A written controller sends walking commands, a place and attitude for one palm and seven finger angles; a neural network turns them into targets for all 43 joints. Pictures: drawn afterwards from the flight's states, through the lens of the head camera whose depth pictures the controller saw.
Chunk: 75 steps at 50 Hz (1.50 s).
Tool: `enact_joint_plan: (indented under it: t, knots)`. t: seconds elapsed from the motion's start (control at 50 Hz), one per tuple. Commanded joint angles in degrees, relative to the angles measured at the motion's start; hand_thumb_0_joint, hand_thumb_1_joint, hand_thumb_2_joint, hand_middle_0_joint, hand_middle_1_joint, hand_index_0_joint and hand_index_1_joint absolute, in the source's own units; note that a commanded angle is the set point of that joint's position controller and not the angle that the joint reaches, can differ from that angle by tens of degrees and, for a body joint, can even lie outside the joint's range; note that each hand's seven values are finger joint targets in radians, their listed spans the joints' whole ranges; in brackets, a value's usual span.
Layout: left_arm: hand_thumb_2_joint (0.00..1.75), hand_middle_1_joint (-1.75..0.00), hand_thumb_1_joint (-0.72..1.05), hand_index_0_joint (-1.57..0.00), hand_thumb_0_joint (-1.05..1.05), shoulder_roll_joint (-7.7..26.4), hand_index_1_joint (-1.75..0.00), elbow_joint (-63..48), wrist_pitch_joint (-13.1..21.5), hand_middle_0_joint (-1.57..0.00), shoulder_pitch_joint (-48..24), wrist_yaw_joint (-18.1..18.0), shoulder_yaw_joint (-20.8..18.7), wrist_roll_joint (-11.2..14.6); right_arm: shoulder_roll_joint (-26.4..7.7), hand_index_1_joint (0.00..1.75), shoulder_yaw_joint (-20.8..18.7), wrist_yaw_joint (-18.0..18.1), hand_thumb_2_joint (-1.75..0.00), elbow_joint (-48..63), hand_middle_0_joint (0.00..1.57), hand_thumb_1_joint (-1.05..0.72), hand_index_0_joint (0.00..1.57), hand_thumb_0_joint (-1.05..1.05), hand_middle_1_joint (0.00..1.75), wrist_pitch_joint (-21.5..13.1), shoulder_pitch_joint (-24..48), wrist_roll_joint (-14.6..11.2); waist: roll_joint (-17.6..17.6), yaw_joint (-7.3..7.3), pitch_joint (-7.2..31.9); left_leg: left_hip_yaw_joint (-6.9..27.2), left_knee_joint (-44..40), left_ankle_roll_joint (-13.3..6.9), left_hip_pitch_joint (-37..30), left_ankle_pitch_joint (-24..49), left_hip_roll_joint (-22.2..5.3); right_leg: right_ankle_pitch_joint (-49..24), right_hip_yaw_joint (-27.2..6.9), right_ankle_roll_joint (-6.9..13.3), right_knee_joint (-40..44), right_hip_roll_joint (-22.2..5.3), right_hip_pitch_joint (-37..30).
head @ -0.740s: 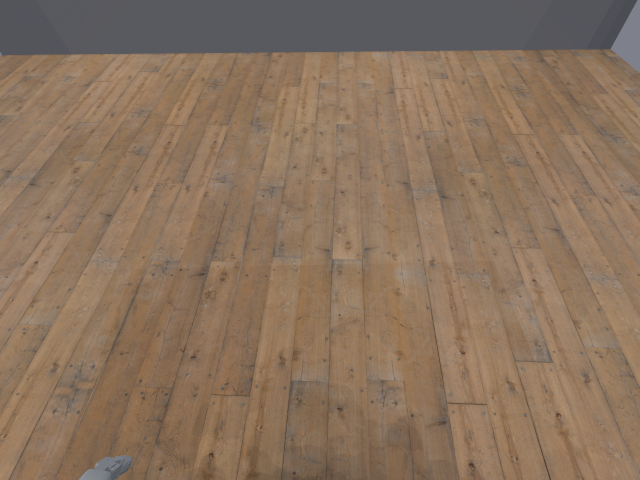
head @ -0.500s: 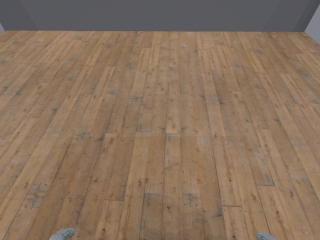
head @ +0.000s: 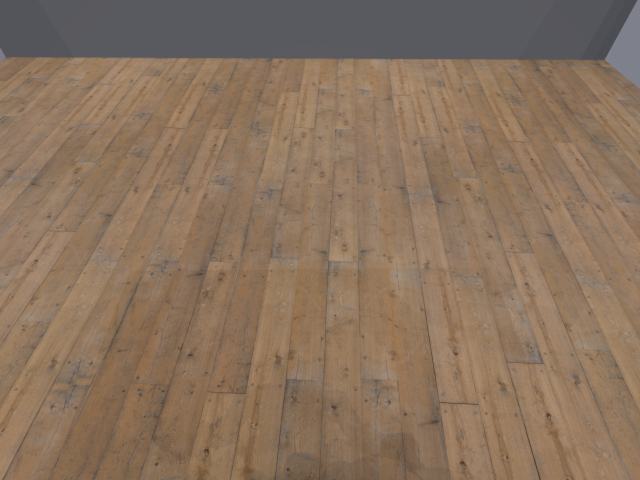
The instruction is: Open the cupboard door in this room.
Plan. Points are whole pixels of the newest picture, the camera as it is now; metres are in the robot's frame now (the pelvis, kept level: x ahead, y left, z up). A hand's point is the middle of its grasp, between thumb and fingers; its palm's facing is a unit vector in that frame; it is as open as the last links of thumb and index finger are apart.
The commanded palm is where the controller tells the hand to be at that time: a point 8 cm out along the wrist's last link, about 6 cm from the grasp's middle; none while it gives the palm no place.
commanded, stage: stand and wait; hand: left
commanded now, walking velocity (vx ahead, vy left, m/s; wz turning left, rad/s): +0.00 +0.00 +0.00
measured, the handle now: out of the picture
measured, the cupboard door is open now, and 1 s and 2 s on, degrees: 0 0 0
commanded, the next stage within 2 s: turn or walk to find it in 0.16 s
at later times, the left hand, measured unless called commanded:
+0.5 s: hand out of the picture +0.04 +0.23 -0.18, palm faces +0.05 -0.96 -0.27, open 7.4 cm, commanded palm none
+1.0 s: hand out of the picture -0.05 +0.20 -0.16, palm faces +0.30 -0.91 -0.28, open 7.4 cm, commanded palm none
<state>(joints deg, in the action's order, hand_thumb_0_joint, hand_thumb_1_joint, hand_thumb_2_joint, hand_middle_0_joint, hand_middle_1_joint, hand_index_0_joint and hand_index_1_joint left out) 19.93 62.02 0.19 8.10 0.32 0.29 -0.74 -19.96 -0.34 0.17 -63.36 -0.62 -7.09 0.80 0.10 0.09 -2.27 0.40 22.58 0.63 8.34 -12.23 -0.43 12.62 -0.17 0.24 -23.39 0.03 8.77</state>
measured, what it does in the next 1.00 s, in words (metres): steps on the spot, turning left: right foot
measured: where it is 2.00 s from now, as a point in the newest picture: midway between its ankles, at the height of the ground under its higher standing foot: outside the picture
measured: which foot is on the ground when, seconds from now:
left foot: down 0.00-0.82, up 0.84-1.00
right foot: down 0.00-0.54, up 0.56-0.80, down 0.82-1.00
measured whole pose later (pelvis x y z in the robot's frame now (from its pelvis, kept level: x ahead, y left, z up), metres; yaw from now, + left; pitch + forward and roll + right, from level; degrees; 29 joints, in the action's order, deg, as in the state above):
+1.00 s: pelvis -0.06 -0.02 -0.01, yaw +18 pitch -1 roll +1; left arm 11.4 52.7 -1.1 14.0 -1.6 -1.5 -1.6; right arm -15.2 -5.5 -0.7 -55.5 4.2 -13.4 1.3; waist 1.2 1.5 -2.6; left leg 1.3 63.5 2.5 30.0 -21.2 1.1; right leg 17.8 4.9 0.4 -30.0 -3.0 11.4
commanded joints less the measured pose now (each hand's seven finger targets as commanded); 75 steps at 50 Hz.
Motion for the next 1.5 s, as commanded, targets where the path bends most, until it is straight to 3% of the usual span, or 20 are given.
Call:
enact_joint_plan:
  t: [0.0,0.2,0.3,0.44,0.48,0.54,0.58,0.74,0.78,0.8,0.82,0.9,1.06,1.12,1.14,1.18,1.2,1.24,1.32,1.48]
  knots:
    - [0.90,-0.30,0.90,-0.20,0.00,11.8,-0.30,-3.7,1.2,-0.20,-3.4,-0.7,-2.2,0.2,-11.6,0.30,-1.9,0.6,-0.90,3.7,0.20,-0.90,0.20,0.00,0.30,-1.4,3.3,-0.2,-0.5,-0.22,3.0,5.7,-4.2,-2.4,0.2,4.9,-5.9,-2.3,-6.5,1.7,5.5,-6.9,0.7]
    - [0.90,-0.30,0.90,-0.20,0.00,11.5,-0.30,-4.1,1.1,-0.20,-3.1,-0.9,-2.5,0.2,-11.2,0.30,-2.0,0.4,-0.90,3.9,0.20,-0.90,0.20,0.00,0.30,-1.3,2.6,-0.2,-0.5,-0.21,4.1,6.3,-3.0,-2.4,1.2,8.4,-5.9,-5.0,-5.1,1.4,3.9,-7.5,-0.6]
    - [0.90,-0.30,0.90,-0.20,0.00,5.6,-0.30,-4.7,-0.9,-0.20,0.9,-1.7,-1.7,0.1,-4.3,0.30,-1.0,0.1,-0.90,5.0,0.20,-0.90,0.20,0.00,0.30,0.7,-0.5,0.1,-1.3,-0.63,2.9,6.1,1.5,-1.5,7.0,7.4,-4.6,-2.5,-4.2,0.3,1.2,-8.9,0.9]
    - [0.90,-0.30,0.90,-0.20,0.00,6.7,-0.30,-9.7,-1.7,-0.20,1.1,-2.3,-3.1,-0.4,-3.0,0.30,-2.6,-0.1,-0.90,8.4,0.20,-0.90,0.20,0.00,0.30,2.1,-4.9,0.1,-6.5,0.56,3.8,4.2,13.0,-1.2,9.5,3.3,-2.0,-0.6,-5.1,4.2,-0.2,-15.4,6.2]
    - [0.90,-0.30,0.90,-0.20,0.00,5.7,-0.30,-11.2,-1.9,-0.20,-0.1,-2.3,-3.3,-0.4,-2.8,0.30,-3.0,-0.3,-0.90,9.0,0.20,-0.90,0.20,0.00,0.30,2.1,-6.7,0.2,-2.9,1.52,3.3,7.5,9.9,-2.2,9.0,3.9,-3.3,3.0,-1.3,2.6,-4.8,-12.9,9.4]
    - [0.90,-0.30,0.90,-0.20,0.00,1.8,-0.30,-13.0,-2.0,-0.20,-0.2,-2.4,-3.1,-0.1,-6.6,0.30,-4.2,0.1,-0.90,10.5,0.20,-0.90,0.20,0.00,0.30,1.3,-8.6,0.5,13.4,1.92,2.2,31.6,-6.3,-11.1,9.1,10.4,-14.0,17.8,2.9,-2.2,-27.4,-0.9,14.9]
    - [0.90,-0.30,0.90,-0.20,0.00,0.9,-0.30,-12.8,-1.7,-0.20,1.1,-2.5,-3.5,0.0,-6.1,0.30,-4.6,1.0,-0.90,10.8,0.20,-0.90,0.20,0.00,0.30,1.2,-8.3,0.4,10.9,1.11,5.1,30.9,-3.9,-13.6,4.5,16.6,-14.0,19.0,-1.8,-2.0,-34.5,-1.8,18.0]
    - [0.90,-0.30,0.90,-0.20,0.00,-2.3,-0.30,-12.0,-1.2,-0.20,6.7,-2.3,-3.6,0.7,-4.0,0.30,-5.6,1.0,-0.90,11.7,0.20,-0.90,0.20,0.00,0.30,2.3,-7.7,0.4,8.0,-0.06,8.2,25.1,0.9,-9.2,5.0,16.6,-6.9,9.0,0.6,-2.5,-9.4,1.4,5.0]
    - [0.90,-0.30,0.90,-0.20,0.00,1.0,-0.30,-11.1,-0.8,-0.20,10.9,-2.7,-4.5,0.1,-1.0,0.30,-5.5,0.3,-0.90,13.1,0.20,-0.90,0.20,0.00,0.30,2.7,-6.6,-0.3,0.7,-1.67,7.1,19.2,7.4,-3.9,19.3,-0.9,-1.4,5.0,-4.5,-0.4,3.7,-5.8,-8.9]
    - [0.90,-0.30,0.90,-0.20,0.00,5.9,-0.30,-11.9,-0.6,-0.20,10.3,-3.0,-5.6,-0.9,2.4,0.30,-5.1,0.2,-0.90,14.6,0.20,-0.90,0.20,0.00,0.30,2.7,-6.6,-0.3,-14.5,-1.85,3.8,7.0,21.1,0.4,29.8,-13.4,5.8,10.6,-20.9,5.4,9.7,-21.2,-9.6]
    - [0.90,-0.30,0.90,-0.20,0.00,6.3,-0.30,-13.6,-0.7,-0.20,7.8,-3.0,-5.3,-0.5,0.2,0.30,-5.9,0.1,-0.90,14.9,0.20,-0.90,0.20,0.00,0.30,2.9,-4.4,0.6,-13.2,-2.31,1.0,5.6,32.6,0.7,27.7,-17.0,4.0,9.6,-21.8,8.5,11.6,-26.4,1.8]
    - [0.90,-0.30,0.90,-0.20,0.00,1.7,-0.30,-14.4,0.0,-0.20,1.5,-2.6,-4.1,-0.6,1.5,0.30,-5.8,-1.1,-0.90,11.5,0.20,-0.90,0.20,0.00,0.30,3.9,-7.2,0.4,-9.3,2.02,-3.0,2.2,46.5,1.6,24.1,-8.1,0.5,-0.1,-6.5,6.9,7.7,-16.6,8.4]
    - [0.90,-0.30,0.90,-0.20,0.00,5.1,-0.30,-11.1,-0.2,-0.20,11.3,-2.5,-5.2,-1.4,3.2,0.30,-3.9,-1.1,-0.90,13.1,0.20,-0.90,0.20,0.00,0.30,3.0,0.9,-0.4,-11.6,-3.00,1.4,-4.2,23.5,2.2,16.8,-14.4,0.3,-25.5,-1.9,8.3,-0.6,-18.8,-2.5]
    - [0.90,-0.30,0.90,-0.20,0.00,5.7,-0.30,-10.9,-0.5,-0.20,9.2,-2.4,-5.6,-1.0,2.2,0.30,-3.8,-0.8,-0.90,12.0,0.20,-0.90,0.20,0.00,0.30,2.2,-3.8,-0.5,-11.5,-0.16,4.8,-5.7,8.6,1.3,7.3,-6.0,0.8,-26.5,1.7,4.6,-6.9,-17.6,-1.5]
    - [0.90,-0.30,0.90,-0.20,0.00,4.8,-0.30,-11.2,-0.8,-0.20,8.4,-2.3,-5.4,-0.5,0.3,0.30,-4.2,-0.9,-0.90,11.4,0.20,-0.90,0.20,0.00,0.30,1.7,-6.6,-0.4,-7.2,1.33,6.4,-3.6,0.6,0.5,-0.5,2.9,-1.0,-21.4,4.7,1.6,-13.3,-15.8,2.8]
    - [0.90,-0.30,0.90,-0.20,0.00,-1.3,-0.30,-14.5,-1.5,-0.20,7.8,-1.9,-3.9,-0.5,-9.3,0.30,-6.2,-0.5,-0.90,11.2,0.20,-0.90,0.20,0.00,0.30,1.5,-10.5,-0.1,16.2,2.78,7.9,20.1,-1.7,-11.3,-9.9,37.2,-22.9,25.2,6.7,-4.3,-33.7,-5.6,22.9]
    - [0.90,-0.30,0.90,-0.20,0.00,-0.6,-0.30,-14.2,-2.3,-0.20,3.8,-2.4,-4.0,-0.6,-7.5,0.30,-6.1,0.2,-0.90,9.9,0.20,-0.90,0.20,0.00,0.30,1.2,-12.1,0.1,12.7,4.38,7.8,19.0,-2.2,-12.4,-5.7,30.9,-21.2,23.7,2.2,-3.8,-38.7,-5.8,22.1]
    - [0.90,-0.30,0.90,-0.20,0.00,-0.1,-0.30,-12.9,-2.3,-0.20,2.3,-1.7,-4.5,-0.4,-4.6,0.30,-5.1,0.9,-0.90,11.1,0.20,-0.90,0.20,0.00,0.30,1.3,-6.1,0.2,10.6,2.04,3.3,16.0,-3.3,-10.9,-0.1,21.8,-16.6,15.8,0.0,-3.9,-41.9,-6.8,23.6]
    - [0.90,-0.30,0.90,-0.20,0.00,-1.3,-0.30,-11.2,-2.1,-0.20,4.7,-1.2,-4.4,-0.2,-3.0,0.30,-4.6,1.2,-0.90,11.8,0.20,-0.90,0.20,0.00,0.30,0.6,-5.4,0.1,7.7,0.88,4.6,11.0,-1.8,-10.1,-3.5,29.0,-12.2,11.3,1.4,-4.9,-38.1,-5.4,21.7]
    - [0.90,-0.30,0.90,-0.20,0.00,-2.8,-0.30,-13.3,-2.1,-0.20,2.4,-1.6,-4.3,0.1,-3.1,0.30,-5.4,0.9,-0.90,12.0,0.20,-0.90,0.20,0.00,0.30,1.5,-6.2,0.6,8.0,1.57,3.7,17.6,-2.9,-11.4,0.1,19.6,-12.3,12.4,1.1,-4.4,-25.1,-3.3,15.9]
